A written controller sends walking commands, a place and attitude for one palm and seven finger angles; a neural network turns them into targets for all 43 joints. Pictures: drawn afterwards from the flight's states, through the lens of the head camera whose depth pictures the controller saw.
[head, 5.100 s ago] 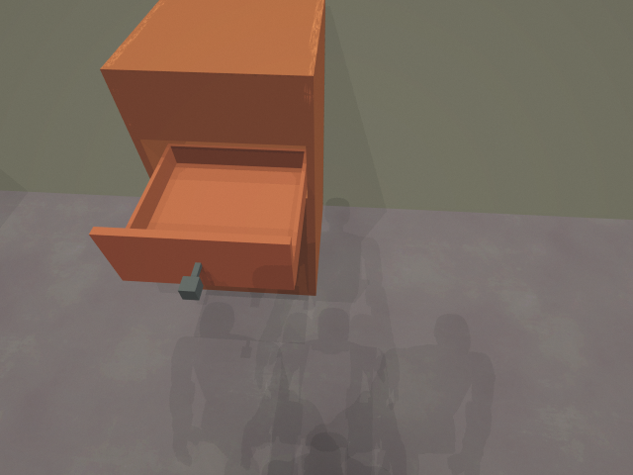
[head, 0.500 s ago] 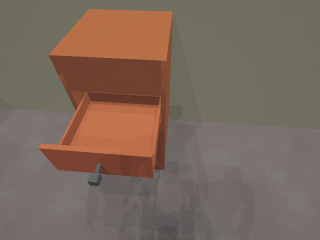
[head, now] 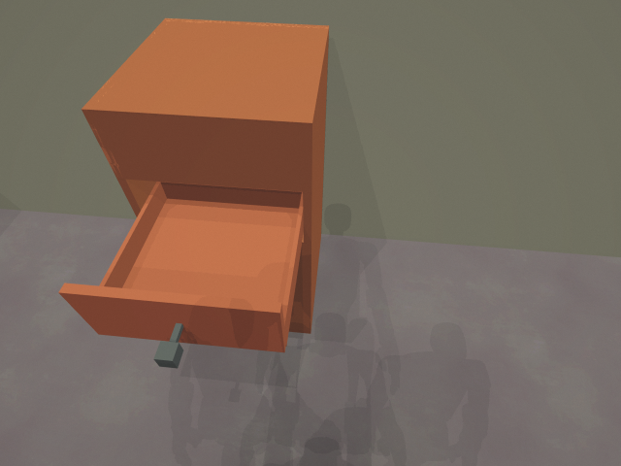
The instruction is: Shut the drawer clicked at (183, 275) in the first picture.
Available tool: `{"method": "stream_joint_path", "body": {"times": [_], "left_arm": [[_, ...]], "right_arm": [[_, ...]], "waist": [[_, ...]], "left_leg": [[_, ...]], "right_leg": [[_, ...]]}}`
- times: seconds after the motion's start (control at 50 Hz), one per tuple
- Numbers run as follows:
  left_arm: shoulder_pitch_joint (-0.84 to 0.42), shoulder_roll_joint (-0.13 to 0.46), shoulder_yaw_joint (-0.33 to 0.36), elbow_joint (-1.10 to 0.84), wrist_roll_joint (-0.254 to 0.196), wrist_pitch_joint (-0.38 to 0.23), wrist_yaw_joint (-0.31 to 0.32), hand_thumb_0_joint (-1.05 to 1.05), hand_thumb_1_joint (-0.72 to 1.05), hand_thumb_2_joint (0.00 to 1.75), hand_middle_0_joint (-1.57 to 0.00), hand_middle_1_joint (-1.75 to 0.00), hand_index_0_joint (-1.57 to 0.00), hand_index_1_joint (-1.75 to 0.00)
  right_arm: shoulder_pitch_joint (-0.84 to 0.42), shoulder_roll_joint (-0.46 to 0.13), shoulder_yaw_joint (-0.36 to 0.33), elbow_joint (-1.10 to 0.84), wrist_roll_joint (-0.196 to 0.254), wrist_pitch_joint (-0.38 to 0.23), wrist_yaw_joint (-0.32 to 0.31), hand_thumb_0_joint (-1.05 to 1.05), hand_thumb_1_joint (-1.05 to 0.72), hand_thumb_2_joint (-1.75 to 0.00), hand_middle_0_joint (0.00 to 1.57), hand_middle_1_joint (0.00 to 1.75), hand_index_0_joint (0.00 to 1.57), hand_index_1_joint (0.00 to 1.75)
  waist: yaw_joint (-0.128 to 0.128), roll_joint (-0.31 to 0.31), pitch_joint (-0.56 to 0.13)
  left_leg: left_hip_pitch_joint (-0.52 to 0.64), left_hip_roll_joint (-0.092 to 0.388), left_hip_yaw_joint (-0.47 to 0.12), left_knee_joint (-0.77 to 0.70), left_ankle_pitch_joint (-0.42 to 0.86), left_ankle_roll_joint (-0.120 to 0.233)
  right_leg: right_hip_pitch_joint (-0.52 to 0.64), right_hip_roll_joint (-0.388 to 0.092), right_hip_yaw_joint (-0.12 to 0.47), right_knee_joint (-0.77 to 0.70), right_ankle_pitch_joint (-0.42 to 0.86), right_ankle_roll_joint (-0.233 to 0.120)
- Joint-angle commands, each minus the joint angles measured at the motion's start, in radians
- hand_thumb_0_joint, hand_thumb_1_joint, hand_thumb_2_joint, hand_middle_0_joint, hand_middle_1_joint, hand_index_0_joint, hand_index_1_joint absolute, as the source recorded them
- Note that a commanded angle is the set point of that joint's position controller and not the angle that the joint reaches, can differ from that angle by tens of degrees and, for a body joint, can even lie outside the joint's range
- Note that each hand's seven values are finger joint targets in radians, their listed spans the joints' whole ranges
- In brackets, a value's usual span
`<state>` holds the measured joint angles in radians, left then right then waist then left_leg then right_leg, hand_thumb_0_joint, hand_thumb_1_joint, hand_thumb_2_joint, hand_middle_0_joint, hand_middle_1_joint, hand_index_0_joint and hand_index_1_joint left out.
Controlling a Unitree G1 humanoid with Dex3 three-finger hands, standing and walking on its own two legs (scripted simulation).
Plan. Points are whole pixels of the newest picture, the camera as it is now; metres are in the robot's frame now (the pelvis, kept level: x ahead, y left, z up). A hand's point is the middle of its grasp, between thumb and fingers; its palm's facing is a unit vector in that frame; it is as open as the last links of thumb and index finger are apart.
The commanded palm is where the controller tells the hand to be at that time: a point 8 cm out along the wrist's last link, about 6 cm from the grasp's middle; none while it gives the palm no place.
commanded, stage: raise the hand and make a fist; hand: left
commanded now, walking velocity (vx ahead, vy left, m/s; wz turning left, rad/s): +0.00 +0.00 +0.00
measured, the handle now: (172, 344) +0.34 +0.27 -0.17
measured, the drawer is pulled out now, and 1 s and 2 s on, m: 0.29 0.29 0.29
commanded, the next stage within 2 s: bring the fist close to the handle in 1.94 s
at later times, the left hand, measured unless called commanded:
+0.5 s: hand out of the picture +0.12 +0.17 -0.09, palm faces +0.02 -1.00 +0.00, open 5.7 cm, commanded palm +0.11 +0.24 -0.07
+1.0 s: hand (158, 464) +0.14 +0.21 -0.08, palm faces -0.02 -1.00 -0.05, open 3.4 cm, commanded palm +0.11 +0.26 -0.07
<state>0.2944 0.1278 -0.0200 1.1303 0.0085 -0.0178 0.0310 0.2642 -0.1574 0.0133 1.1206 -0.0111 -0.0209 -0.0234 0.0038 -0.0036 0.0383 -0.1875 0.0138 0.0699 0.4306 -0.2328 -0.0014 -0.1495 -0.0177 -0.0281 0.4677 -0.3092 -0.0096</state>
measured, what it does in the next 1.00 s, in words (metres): lowers itself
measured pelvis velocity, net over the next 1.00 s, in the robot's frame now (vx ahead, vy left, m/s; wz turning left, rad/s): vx -0.07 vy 0.00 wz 0.02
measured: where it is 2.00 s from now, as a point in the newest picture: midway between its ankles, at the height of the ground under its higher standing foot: outside the picture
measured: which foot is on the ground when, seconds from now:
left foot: down 0.00-1.00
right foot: down 0.00-1.00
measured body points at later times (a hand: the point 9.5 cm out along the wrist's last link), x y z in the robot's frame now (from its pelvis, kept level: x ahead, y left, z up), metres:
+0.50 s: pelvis -0.04 -0.03 -0.11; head +0.01 -0.02 +0.34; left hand +0.12 +0.22 -0.08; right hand +0.22 -0.27 -0.12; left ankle +0.00 +0.12 -0.74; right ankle -0.04 -0.11 -0.74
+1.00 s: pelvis -0.07 +0.00 -0.11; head +0.00 +0.01 +0.33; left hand +0.13 +0.26 -0.07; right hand +0.09 -0.25 -0.20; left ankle +0.00 +0.12 -0.74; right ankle -0.04 -0.11 -0.74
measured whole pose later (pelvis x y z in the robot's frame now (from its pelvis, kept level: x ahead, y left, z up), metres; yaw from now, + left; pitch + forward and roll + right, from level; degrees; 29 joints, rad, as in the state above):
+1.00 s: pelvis -0.07 +0.00 -0.11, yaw +1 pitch +17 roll -3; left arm 0.43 0.25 0.22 0.02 -0.30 -0.41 -0.34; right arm 0.25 -0.22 -0.04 0.61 0.03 -0.23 -0.06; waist -0.03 0.03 -0.15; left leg -1.07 0.05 -0.01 1.26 -0.48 0.01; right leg -0.98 -0.01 -0.09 1.24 -0.55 -0.02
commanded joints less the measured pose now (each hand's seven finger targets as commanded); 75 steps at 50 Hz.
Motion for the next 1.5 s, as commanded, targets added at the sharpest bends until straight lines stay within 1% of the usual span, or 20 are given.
{"method": "stream_joint_path", "body": {"times": [0.0,0.02,0.04,0.06,0.08,0.1,0.12,0.14,0.16,0.22,0.3,0.32,0.42,0.48,0.54,0.58,0.72,1.0,1.16,1.48], "left_arm": [[0.077,0.109,0.018,-0.024,0.004,-0.012,0.009,0.00,0.90,0.90,-0.20,-0.30,-0.20,-0.30],[0.135,0.135,0.027,-0.005,0.018,-0.031,0.046,0.00,0.90,0.90,-0.20,-0.30,-0.20,-0.30],[-0.580,0.311,0.079,-1.550,-0.203,-0.238,0.023,0.00,0.90,0.90,-0.22,-0.32,-0.22,-0.32],[-0.177,0.263,0.120,-1.286,-0.123,-0.200,0.068,0.00,0.90,0.90,-0.24,-0.34,-0.24,-0.34],[0.085,0.061,-0.012,-1.130,-0.137,-0.064,0.097,0.00,0.90,0.90,-0.26,-0.37,-0.26,-0.37],[0.065,-0.041,-0.069,-1.114,-0.169,-0.050,0.074,0.00,0.90,0.90,-0.28,-0.39,-0.28,-0.39],[0.015,0.010,-0.036,-1.161,-0.182,-0.093,0.058,0.00,0.90,0.90,-0.30,-0.41,-0.30,-0.41],[0.027,0.066,0.022,-1.113,-0.173,-0.141,0.035,0.00,0.90,0.90,-0.32,-0.43,-0.32,-0.43],[0.078,0.031,0.026,-1.025,-0.173,-0.197,-0.003,0.00,0.90,0.90,-0.34,-0.45,-0.34,-0.45],[0.362,-0.011,0.079,-0.912,-0.206,-0.394,-0.173,0.00,0.90,0.90,-0.40,-0.52,-0.40,-0.52],[0.322,0.183,0.280,-0.960,-0.244,-0.653,-0.419,0.00,0.90,0.90,-0.48,-0.60,-0.48,-0.60],[0.334,0.210,0.327,-0.962,-0.257,-0.660,-0.444,0.00,0.90,0.90,-0.50,-0.62,-0.50,-0.62],[0.130,0.214,0.314,-1.260,-0.327,-0.567,-0.430,0.00,0.90,0.90,-0.60,-0.73,-0.60,-0.73],[-0.003,0.235,0.290,-1.384,-0.323,-0.578,-0.421,0.00,0.90,0.90,-0.66,-0.80,-0.66,-0.80],[-0.003,0.213,0.241,-1.377,-0.320,-0.571,-0.458,0.00,0.90,0.90,-0.72,-0.86,-0.72,-0.86],[-0.017,0.230,0.251,-1.302,-0.333,-0.526,-0.484,0.00,0.90,0.90,-0.76,-0.91,-0.76,-0.91],[0.088,0.283,0.362,-1.281,-0.355,-0.386,-0.453,0.00,0.90,0.90,-0.90,-1.06,-0.90,-1.06],[0.095,0.239,0.279,-1.334,-0.311,-0.486,-0.359,0.00,0.90,0.90,-1.18,-1.36,-1.18,-1.36],[0.142,0.243,0.279,-1.362,-0.290,-0.454,-0.335,0.00,0.90,0.90,-1.34,-1.53,-1.34,-1.53],[0.141,0.289,0.354,-1.349,-0.332,-0.425,-0.419,0.00,0.90,0.90,-1.40,-1.60,-1.40,-1.60]], "right_arm": [[0.065,-0.079,-0.010,-0.024,0.002,-0.012,-0.008,0.00,-0.90,-0.90,0.20,0.30,0.20,0.30],[-0.028,-0.116,-0.024,-0.090,0.010,-0.016,0.002,0.00,-0.90,-0.90,0.20,0.30,0.20,0.30],[0.004,-0.284,-0.044,-0.438,0.054,-0.154,-0.045,0.00,-0.90,-0.90,0.20,0.30,0.20,0.30],[-0.088,-0.196,-0.029,-0.379,0.037,-0.242,-0.077,0.00,-0.90,-0.90,0.20,0.30,0.20,0.30],[-0.078,-0.157,-0.047,-0.382,0.060,-0.279,-0.068,0.00,-0.90,-0.90,0.20,0.30,0.20,0.30],[-0.045,-0.179,-0.040,-0.360,0.064,-0.293,-0.064,0.00,-0.90,-0.90,0.20,0.30,0.20,0.30],[-0.073,-0.202,-0.053,-0.414,0.058,-0.312,-0.068,0.00,-0.90,-0.90,0.20,0.30,0.20,0.30],[-0.064,-0.228,-0.069,-0.427,0.038,-0.320,-0.067,0.00,-0.90,-0.90,0.20,0.30,0.20,0.30],[-0.060,-0.222,-0.078,-0.451,0.021,-0.326,-0.063,0.00,-0.90,-0.90,0.20,0.30,0.20,0.30],[-0.113,-0.194,-0.107,-0.553,0.009,-0.340,-0.021,0.00,-0.90,-0.90,0.20,0.30,0.20,0.30],[-0.166,-0.191,-0.133,-0.641,0.022,-0.325,0.023,0.00,-0.90,-0.90,0.20,0.30,0.20,0.30],[-0.182,-0.187,-0.139,-0.671,0.025,-0.311,0.023,0.00,-0.90,-0.90,0.20,0.30,0.20,0.30],[-0.182,-0.172,-0.128,-0.765,0.040,-0.253,-0.011,0.00,-0.90,-0.90,0.20,0.30,0.20,0.30],[-0.131,-0.172,-0.113,-0.741,0.031,-0.246,-0.035,0.00,-0.90,-0.90,0.20,0.30,0.20,0.30],[-0.123,-0.175,-0.100,-0.712,0.032,-0.263,-0.049,0.00,-0.90,-0.90,0.20,0.30,0.20,0.30],[-0.131,-0.189,-0.092,-0.692,0.037,-0.271,-0.060,0.00,-0.90,-0.90,0.20,0.30,0.20,0.30],[-0.167,-0.174,-0.086,-0.703,0.051,-0.270,-0.062,0.00,-0.90,-0.90,0.20,0.30,0.20,0.30],[-0.120,-0.199,-0.088,-0.713,0.047,-0.276,-0.049,0.00,-0.90,-0.90,0.20,0.30,0.20,0.30],[-0.113,-0.200,-0.085,-0.739,0.041,-0.244,-0.036,0.00,-0.90,-0.90,0.20,0.30,0.20,0.30],[-0.120,-0.199,-0.077,-0.745,0.040,-0.213,-0.034,0.00,-0.90,-0.90,0.20,0.30,0.20,0.30]], "waist": [[0.001,-0.005,0.014],[0.027,-0.076,0.054],[-0.102,0.102,-0.433],[0.010,0.247,-0.444],[-0.029,0.216,-0.255],[-0.050,0.101,-0.128],[-0.069,0.017,-0.035],[-0.091,-0.102,-0.046],[-0.090,-0.193,-0.045],[0.035,-0.239,-0.168],[0.067,-0.078,-0.317],[0.078,-0.064,-0.347],[0.034,0.060,-0.408],[-0.029,0.040,-0.397],[-0.045,0.087,-0.380],[-0.058,0.037,-0.362],[0.020,0.020,-0.461],[-0.016,0.056,-0.391],[-0.011,0.095,-0.395],[-0.014,0.089,-0.422]], "left_leg": [[0.035,0.088,-0.084,-0.056,0.190,0.034],[-0.059,0.100,-0.067,0.160,0.221,0.005],[0.216,-0.018,-0.050,0.025,0.264,0.043],[0.264,0.022,-0.038,0.022,0.389,0.046],[0.120,0.032,-0.058,0.020,0.350,0.026],[0.032,0.021,-0.070,0.048,0.231,0.027],[-0.047,0.005,-0.088,0.091,0.130,0.038],[-0.106,-0.005,-0.090,0.140,0.065,0.041],[-0.184,-0.014,-0.091,0.208,0.038,0.040],[-0.385,-0.028,-0.071,0.356,0.038,0.010],[-0.604,-0.040,-0.057,0.564,0.056,-0.008],[-0.633,-0.044,-0.040,0.595,0.038,-0.001],[-0.653,-0.029,-0.045,0.690,-0.044,0.024],[-0.670,-0.004,-0.076,0.744,-0.037,0.036],[-0.677,0.006,-0.089,0.755,-0.068,0.042],[-0.707,0.009,-0.102,0.769,-0.106,0.044],[-0.718,0.001,-0.110,0.700,-0.137,0.040],[-0.671,-0.002,-0.130,0.621,-0.251,0.036],[-0.612,0.004,-0.152,0.595,-0.211,0.026],[-0.610,0.004,-0.155,0.652,-0.087,0.025]], "right_leg": [[-0.054,-0.089,0.083,-0.094,0.236,-0.022],[-0.073,-0.138,0.138,-0.114,0.572,0.001],[0.001,-0.051,0.046,-0.001,0.480,-0.013],[-0.027,0.000,0.007,0.057,0.287,-0.034],[-0.139,0.006,-0.050,0.054,0.152,-0.019],[-0.177,0.007,-0.072,0.043,0.159,-0.011],[-0.254,0.007,-0.073,0.033,0.135,0.001],[-0.335,0.011,-0.077,0.046,0.071,0.008],[-0.417,0.016,-0.083,0.093,0.033,0.013],[-0.462,0.017,-0.064,0.283,0.069,-0.002],[-0.464,-0.020,0.050,0.493,0.258,-0.010],[-0.462,-0.022,0.078,0.506,0.231,-0.007],[-0.559,-0.005,0.132,0.507,0.029,0.000],[-0.637,0.021,0.114,0.535,0.027,0.001],[-0.704,0.031,0.090,0.528,-0.051,-0.005],[-0.731,0.039,0.090,0.518,-0.131,-0.004],[-0.655,0.022,0.076,0.491,-0.260,-0.002],[-0.789,0.038,-0.021,0.553,-0.284,-0.015],[-0.789,0.046,-0.058,0.576,-0.198,-0.020],[-0.778,0.062,-0.060,0.595,-0.115,-0.023]]}}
